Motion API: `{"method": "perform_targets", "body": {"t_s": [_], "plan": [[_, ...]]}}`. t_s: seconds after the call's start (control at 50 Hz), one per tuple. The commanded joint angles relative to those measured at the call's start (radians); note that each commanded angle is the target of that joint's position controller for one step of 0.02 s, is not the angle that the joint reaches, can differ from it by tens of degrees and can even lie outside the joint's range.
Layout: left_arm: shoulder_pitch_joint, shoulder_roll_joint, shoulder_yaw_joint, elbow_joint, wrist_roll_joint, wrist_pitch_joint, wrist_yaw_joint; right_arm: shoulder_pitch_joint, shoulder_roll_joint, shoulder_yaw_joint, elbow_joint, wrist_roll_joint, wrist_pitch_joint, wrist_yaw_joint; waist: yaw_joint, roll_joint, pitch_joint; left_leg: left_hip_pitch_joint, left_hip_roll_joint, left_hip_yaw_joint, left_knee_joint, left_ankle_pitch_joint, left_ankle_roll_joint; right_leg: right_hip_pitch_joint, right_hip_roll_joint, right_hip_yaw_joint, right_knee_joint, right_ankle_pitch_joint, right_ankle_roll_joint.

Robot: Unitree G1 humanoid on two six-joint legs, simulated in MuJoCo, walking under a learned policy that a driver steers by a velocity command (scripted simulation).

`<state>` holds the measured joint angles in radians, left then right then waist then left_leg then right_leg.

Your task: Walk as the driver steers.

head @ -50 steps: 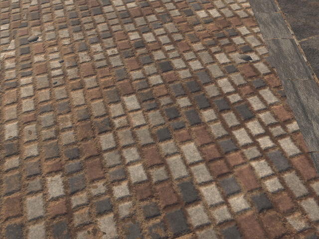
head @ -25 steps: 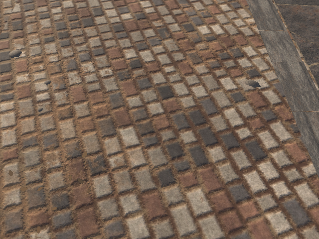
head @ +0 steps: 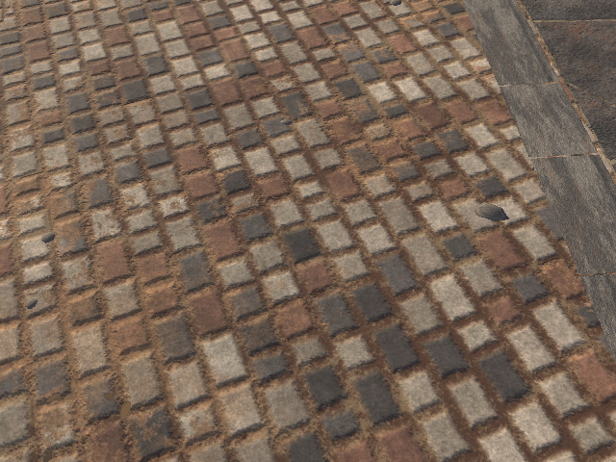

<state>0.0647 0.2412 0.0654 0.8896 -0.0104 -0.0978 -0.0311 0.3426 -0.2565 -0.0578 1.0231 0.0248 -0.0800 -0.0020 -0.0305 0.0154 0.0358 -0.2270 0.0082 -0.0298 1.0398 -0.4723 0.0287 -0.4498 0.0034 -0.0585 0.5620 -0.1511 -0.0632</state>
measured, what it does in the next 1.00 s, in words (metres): walks ahead: left foot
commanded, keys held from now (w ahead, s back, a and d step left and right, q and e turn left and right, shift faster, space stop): w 1.00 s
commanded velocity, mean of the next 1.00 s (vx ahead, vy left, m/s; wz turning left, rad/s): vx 0.50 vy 0.00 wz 0.00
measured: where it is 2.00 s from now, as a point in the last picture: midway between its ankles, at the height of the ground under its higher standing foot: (304, 199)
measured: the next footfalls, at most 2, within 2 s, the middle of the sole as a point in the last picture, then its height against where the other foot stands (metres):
left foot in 0.48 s outside the picture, level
right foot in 1.02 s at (363, 332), level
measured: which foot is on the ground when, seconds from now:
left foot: up 0.00-0.46, down 0.48-1.00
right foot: down 0.00-0.48, up 0.50-1.00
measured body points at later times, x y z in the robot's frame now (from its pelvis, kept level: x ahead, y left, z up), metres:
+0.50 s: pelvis +0.29 +0.04 -0.01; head +0.32 +0.05 +0.44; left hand +0.24 +0.31 -0.15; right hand +0.49 -0.20 -0.10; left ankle +0.41 +0.14 -0.73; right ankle +0.10 -0.09 -0.71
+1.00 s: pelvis +0.56 +0.02 +0.00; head +0.59 +0.01 +0.45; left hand +0.77 +0.25 -0.10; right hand +0.52 -0.25 -0.14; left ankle +0.41 +0.14 -0.73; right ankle +0.72 -0.10 -0.72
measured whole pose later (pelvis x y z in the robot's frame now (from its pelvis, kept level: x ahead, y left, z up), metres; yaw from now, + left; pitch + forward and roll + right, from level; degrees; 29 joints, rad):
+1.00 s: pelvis +0.56 +0.02 +0.00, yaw +0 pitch +2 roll +2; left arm 0.01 0.24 0.05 0.87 -0.02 -0.08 -0.04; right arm 0.38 -0.26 -0.07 1.03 0.02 -0.06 -0.01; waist -0.07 -0.02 0.01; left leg 0.08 -0.01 0.06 0.26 -0.38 -0.01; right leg -0.54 -0.05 -0.02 0.51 -0.03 -0.06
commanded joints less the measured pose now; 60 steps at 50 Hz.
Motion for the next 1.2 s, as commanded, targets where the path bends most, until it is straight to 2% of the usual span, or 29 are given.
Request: {"method": "perform_targets", "body": {"t_s": [0.02, 0.06, 0.12, 0.18, 0.26, 0.36, 0.42, 0.46, 0.48, 0.5, 0.52, 0.54, 0.56, 0.58, 0.62, 0.66, 0.74, 0.8, 0.92, 0.98, 1.0, 1.02, 1.04, 1.06, 1.08, 1.1, 1.12, 1.16, 1.2], "plan": [[0.157, 0.122, 0.024, 0.003, 0.008, -0.001, 0.006, -0.09, -0.119, -0.022, -0.1, 0.015, -0.045, -0.001, 0.089, -0.08, -0.123, -0.507, 0.098, -0.033, 0.237, 0.099, 0.031, 0.478, -0.3, 0.438, -0.314, -0.063, -0.179], [0.106, 0.081, 0.01, 0.003, 0.023, -0.008, 0.0, -0.061, -0.091, -0.03, -0.09, -0.002, -0.017, -0.01, 0.028, -0.099, -0.074, -0.387, 0.143, -0.041, 0.137, 0.181, 0.029, 0.305, -0.245, 0.324, -0.375, 0.013, -0.156], [0.151, 0.12, 0.018, 0.027, 0.017, -0.015, 0.01, -0.078, -0.061, -0.03, -0.1, -0.009, 0.006, -0.015, 0.011, -0.085, -0.038, -0.401, 0.156, -0.028, 0.031, 0.256, 0.007, 0.251, -0.233, 0.25, -0.434, 0.09, -0.176], [0.202, 0.141, 0.022, 0.045, 0.015, -0.011, 0.028, -0.183, -0.065, -0.033, -0.136, -0.021, 0.006, -0.013, 0.032, -0.065, -0.01, -0.482, 0.154, -0.023, -0.139, 0.417, -0.019, 0.292, -0.223, 0.197, -0.452, 0.16, -0.166], [0.263, 0.145, 0.019, 0.065, 0.004, -0.004, 0.038, -0.317, -0.039, -0.02, -0.172, -0.015, -0.002, 0.003, 0.073, -0.072, 0.017, -0.439, 0.113, 0.02, -0.364, 0.584, -0.022, 0.314, -0.186, 0.117, -0.459, 0.165, -0.131], [0.349, 0.157, 0.026, 0.109, -0.004, 0.017, 0.042, -0.445, -0.042, -0.007, -0.223, -0.004, -0.011, 0.03, 0.111, -0.07, 0.058, -0.472, 0.085, 0.028, -0.496, 0.529, -0.002, 0.477, -0.245, 0.117, -0.401, 0.189, -0.128], [0.331, 0.178, 0.036, 0.113, -0.008, 0.031, 0.047, -0.407, -0.079, -0.016, -0.229, -0.001, -0.02, 0.043, 0.065, -0.098, 0.027, -0.379, 0.054, 0.044, -0.536, 0.419, 0.037, 0.545, -0.276, 0.121, -0.313, 0.37, -0.102], [0.289, 0.17, 0.032, 0.101, -0.009, 0.041, 0.048, -0.181, -0.144, -0.052, -0.162, -0.008, -0.023, 0.038, -0.054, -0.1, -0.11, -0.051, -0.01, 0.098, -0.56, 0.416, 0.082, 0.5, -0.214, 0.065, -0.059, 0.65, -0.063], [0.292, 0.138, 0.017, 0.08, 0.004, 0.041, 0.048, 0.009, -0.213, -0.075, -0.117, -0.02, -0.022, 0.029, -0.117, -0.026, -0.253, 0.267, 0.122, -0.05, -0.518, 0.444, 0.14, 0.306, -0.158, 0.025, 0.224, 0.461, -0.029], [0.411, 0.013, -0.02, 0.073, 0.01, 0.019, 0.036, 0.105, -0.295, -0.093, -0.09, -0.022, -0.015, 0.028, -0.068, 0.224, -0.392, 0.634, 0.364, -0.526, -0.606, 0.255, 0.305, -0.115, 0.032, 0.014, 0.615, -0.101, 0.046], [0.368, 0.07, -0.008, 0.083, -0.004, -0.008, 0.03, 0.103, -0.209, -0.064, -0.094, -0.017, -0.014, 0.029, -0.091, 0.203, -0.422, 0.647, 0.379, -0.69, -0.722, 0.175, 0.296, -0.236, 0.034, 0.17, 0.746, -0.422, 0.029], [0.272, 0.14, 0.011, 0.052, -0.032, -0.023, 0.026, 0.016, -0.164, -0.049, -0.106, -0.013, -0.017, 0.027, -0.078, 0.16, -0.275, 0.527, 0.346, -0.542, -0.733, 0.173, 0.244, -0.319, -0.024, 0.168, 0.789, -0.368, 0.01], [0.212, 0.143, 0.012, 0.037, -0.036, -0.027, 0.031, -0.072, -0.137, -0.039, -0.129, -0.017, -0.019, 0.026, -0.049, 0.085, -0.181, 0.369, 0.31, -0.411, -0.756, 0.25, 0.216, -0.303, -0.081, 0.135, 0.75, -0.272, 0.004], [0.183, 0.136, 0.018, 0.035, -0.022, -0.023, 0.039, -0.131, -0.107, -0.03, -0.135, -0.027, -0.021, 0.029, -0.02, 0.041, -0.114, 0.225, 0.275, -0.321, -0.791, 0.325, 0.203, -0.26, -0.115, 0.122, 0.686, -0.204, 0.006], [0.225, 0.099, 0.022, 0.045, -0.013, 0.006, 0.044, -0.162, -0.071, -0.019, -0.131, -0.038, -0.027, 0.034, 0.037, 0.078, -0.083, 0.081, 0.227, -0.222, -0.851, 0.375, 0.188, -0.146, -0.153, 0.129, 0.605, -0.139, 0.008], [0.223, 0.073, 0.02, 0.043, -0.009, 0.024, 0.046, -0.138, -0.094, -0.024, -0.116, -0.032, -0.031, 0.028, 0.049, 0.071, -0.057, 0.034, 0.218, -0.169, -0.895, 0.407, 0.204, -0.147, -0.163, 0.117, 0.538, -0.103, 0.023], [0.087, 0.077, 0.023, -0.005, 0.005, 0.026, 0.045, -0.073, -0.13, -0.03, -0.093, -0.028, -0.026, 0.003, 0.025, 0.041, -0.013, 0.07, 0.212, -0.107, -0.93, 0.465, 0.199, -0.25, -0.165, 0.111, 0.32, 0.099, 0.059], [-0.01, 0.059, 0.015, -0.03, 0.001, 0.019, 0.034, -0.034, -0.134, -0.029, -0.08, -0.021, -0.022, -0.005, -0.003, 0.048, 0.008, 0.083, 0.182, -0.041, -0.936, 0.471, 0.171, -0.218, -0.133, 0.08, 0.146, 0.231, 0.062], [-0.154, 0.066, 0.001, -0.086, -0.01, 0.008, 0.002, 0.056, -0.151, -0.038, -0.03, -0.008, 0.0, -0.01, -0.04, 0.049, 0.054, 0.242, 0.243, -0.031, -0.874, 0.483, 0.159, -0.223, -0.098, 0.066, -0.02, 0.185, 0.035], [-0.075, 0.113, 0.017, -0.078, -0.011, -0.001, -0.007, 0.024, -0.172, -0.048, -0.032, -0.005, 0.015, -0.015, 0.023, 0.077, 0.005, 0.295, 0.262, -0.027, -0.761, 0.714, 0.129, -0.081, -0.056, 0.036, -0.056, 0.08, -0.007], [0.041, 0.142, 0.035, -0.043, -0.007, -0.002, -0.005, 0.0, -0.167, -0.046, -0.038, -0.003, 0.02, -0.016, 0.088, 0.074, -0.063, 0.277, 0.226, 0.008, -0.626, 0.872, 0.107, 0.082, -0.02, 0.003, -0.076, 0.081, -0.03], [0.222, 0.198, 0.061, 0.012, -0.001, -0.002, 0.002, 0.001, -0.135, -0.033, -0.049, -0.009, 0.023, -0.016, 0.155, 0.039, -0.184, 0.163, 0.167, 0.052, -0.401, 0.848, 0.075, 0.352, -0.049, 0.038, -0.047, 0.102, -0.066], [0.368, 0.301, 0.085, 0.039, 0.017, 0.002, 0.01, 0.098, -0.045, -0.005, -0.072, -0.026, 0.012, -0.01, 0.14, -0.165, -0.348, -0.196, 0.04, 0.096, -0.004, 0.478, 0.01, 0.75, -0.305, 0.424, -0.057, 0.039, -0.199], [0.391, 0.267, 0.071, 0.05, 0.001, 0.007, 0.005, 0.109, -0.016, 0.008, -0.062, -0.018, -0.014, -0.002, 0.135, -0.305, -0.434, -0.417, -0.071, -0.01, 0.217, -0.094, -0.012, 0.866, -0.41, 0.791, -0.243, -0.113, -0.285], [0.323, 0.202, 0.048, 0.038, -0.006, 0.004, 0.005, 0.024, -0.113, -0.017, -0.08, 0.01, -0.034, 0.004, 0.14, -0.221, -0.314, -0.529, -0.003, -0.081, 0.311, -0.077, 0.012, 0.778, -0.374, 0.704, -0.265, -0.2, -0.233], [0.242, 0.161, 0.037, 0.015, -0.001, 0.002, 0.009, -0.058, -0.13, -0.019, -0.103, 0.023, -0.044, 0.005, 0.124, -0.163, -0.206, -0.554, 0.05, -0.055, 0.299, 0.008, 0.03, 0.641, -0.339, 0.561, -0.276, -0.169, -0.194], [0.171, 0.134, 0.026, 0.004, 0.009, 0.0, 0.007, -0.097, -0.124, -0.022, -0.108, 0.015, -0.043, -0.002, 0.093, -0.09, -0.126, -0.516, 0.096, -0.032, 0.234, 0.095, 0.031, 0.485, -0.301, 0.452, -0.311, -0.091, -0.175], [0.115, 0.089, 0.012, 0.002, 0.024, -0.007, 0.002, -0.073, -0.1, -0.031, -0.099, -0.002, -0.017, -0.009, 0.032, -0.106, -0.076, -0.397, 0.142, -0.041, 0.133, 0.18, 0.03, 0.313, -0.248, 0.337, -0.37, -0.002, -0.153], [0.138, 0.107, 0.015, 0.016, 0.018, -0.012, 0.005, -0.064, -0.066, -0.028, -0.097, -0.006, 0.003, -0.012, 0.015, -0.098, -0.056, -0.379, 0.152, -0.032, 0.067, 0.213, 0.017, 0.262, -0.238, 0.281, -0.415, 0.052, -0.167]]}}
Over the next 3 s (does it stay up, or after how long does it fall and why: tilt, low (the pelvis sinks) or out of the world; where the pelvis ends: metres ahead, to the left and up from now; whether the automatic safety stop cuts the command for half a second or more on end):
stays up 1.66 0.16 0.02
